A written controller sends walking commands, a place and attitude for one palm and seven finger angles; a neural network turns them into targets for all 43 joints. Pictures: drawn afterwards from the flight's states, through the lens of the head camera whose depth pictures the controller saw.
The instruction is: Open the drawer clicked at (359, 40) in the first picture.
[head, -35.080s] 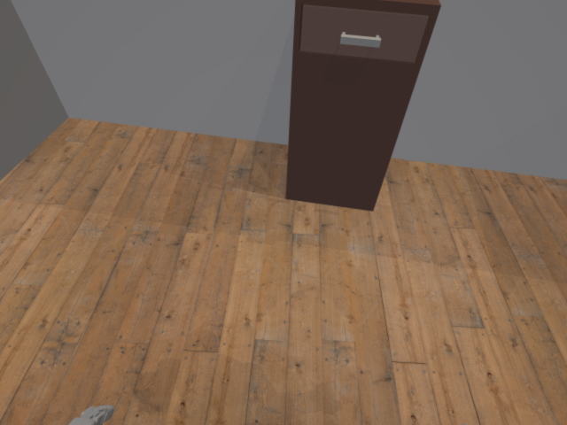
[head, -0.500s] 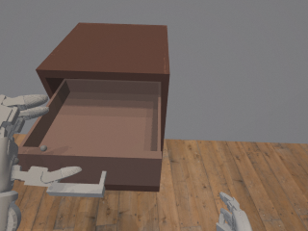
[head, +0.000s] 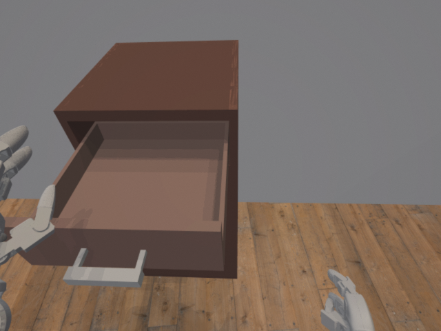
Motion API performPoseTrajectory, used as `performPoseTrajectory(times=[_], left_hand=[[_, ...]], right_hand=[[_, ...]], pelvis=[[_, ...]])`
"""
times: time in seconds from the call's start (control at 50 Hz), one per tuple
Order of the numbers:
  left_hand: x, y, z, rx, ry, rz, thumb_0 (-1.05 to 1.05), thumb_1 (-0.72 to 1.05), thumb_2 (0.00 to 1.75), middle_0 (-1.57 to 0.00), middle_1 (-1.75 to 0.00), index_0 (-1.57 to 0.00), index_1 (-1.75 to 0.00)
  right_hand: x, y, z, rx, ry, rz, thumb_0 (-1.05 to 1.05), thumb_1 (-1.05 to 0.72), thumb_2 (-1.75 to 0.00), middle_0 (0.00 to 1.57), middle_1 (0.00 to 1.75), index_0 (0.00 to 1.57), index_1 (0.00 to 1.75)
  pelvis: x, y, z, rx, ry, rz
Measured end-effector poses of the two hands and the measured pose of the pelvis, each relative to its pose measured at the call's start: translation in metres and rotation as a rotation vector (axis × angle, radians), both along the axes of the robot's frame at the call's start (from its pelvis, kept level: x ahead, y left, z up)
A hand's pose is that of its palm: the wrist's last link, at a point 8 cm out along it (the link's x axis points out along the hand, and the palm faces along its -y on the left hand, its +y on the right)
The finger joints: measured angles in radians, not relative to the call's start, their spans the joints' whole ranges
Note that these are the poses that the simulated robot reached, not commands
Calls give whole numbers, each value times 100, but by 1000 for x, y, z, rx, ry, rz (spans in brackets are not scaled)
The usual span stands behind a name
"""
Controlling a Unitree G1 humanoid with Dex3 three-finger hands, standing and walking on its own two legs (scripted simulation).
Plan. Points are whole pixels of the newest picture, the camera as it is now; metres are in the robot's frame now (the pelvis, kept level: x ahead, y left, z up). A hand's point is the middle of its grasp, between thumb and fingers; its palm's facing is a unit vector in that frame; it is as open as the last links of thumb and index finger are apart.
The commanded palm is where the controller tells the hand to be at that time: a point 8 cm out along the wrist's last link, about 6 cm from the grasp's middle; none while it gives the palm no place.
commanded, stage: draw the hand back to the body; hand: left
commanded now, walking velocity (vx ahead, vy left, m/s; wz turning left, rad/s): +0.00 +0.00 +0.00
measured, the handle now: (108, 265) +0.21 +0.23 +0.04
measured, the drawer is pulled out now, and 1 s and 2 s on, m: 0.30 0.30 0.30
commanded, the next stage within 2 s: step back with the hand held close in 0.18 s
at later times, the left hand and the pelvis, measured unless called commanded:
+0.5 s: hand (45, 219) +0.18 +0.24 +0.21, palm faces +0.41 -0.78 -0.48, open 7.5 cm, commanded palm +0.11 +0.28 +0.23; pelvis -0.02 +0.00 +0.00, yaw +0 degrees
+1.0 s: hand out of the picture +0.08 +0.26 +0.22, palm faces +0.47 -0.76 -0.45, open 7.4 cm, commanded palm +0.02 +0.30 +0.23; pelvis -0.10 +0.02 -0.02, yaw +1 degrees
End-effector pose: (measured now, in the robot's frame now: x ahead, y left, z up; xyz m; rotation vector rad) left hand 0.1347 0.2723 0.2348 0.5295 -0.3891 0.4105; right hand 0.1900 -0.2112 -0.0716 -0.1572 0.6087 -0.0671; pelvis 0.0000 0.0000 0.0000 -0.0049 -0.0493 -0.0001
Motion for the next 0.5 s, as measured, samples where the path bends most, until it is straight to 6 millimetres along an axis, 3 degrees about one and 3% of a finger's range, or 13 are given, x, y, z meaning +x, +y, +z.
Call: performPoseTrajectory(times=[0.22,0.4,0.5], left_hand=[[-1,-11,-9,-34,32,-16,1,85,88,-21,-33,-21,-33],[-2,-1,12,85,-31,-9,1,88,89,-21,-31,-21,-31],[7,4,-5,78,44,-52,1,88,90,-21,-30,-21,-30]], right_hand=[[-5,-6,0,4,3,8,1,-90,-90,20,30,20,30],[-19,-13,-6,-11,58,1,1,-90,-90,20,30,20,30],[-37,-19,-8,-31,109,-52,1,-90,-90,21,30,20,30]], pelvis=[[-5,-8,0,3,-6,-1],[-13,-8,-1,-18,25,16],[-22,2,-1,-18,55,6]])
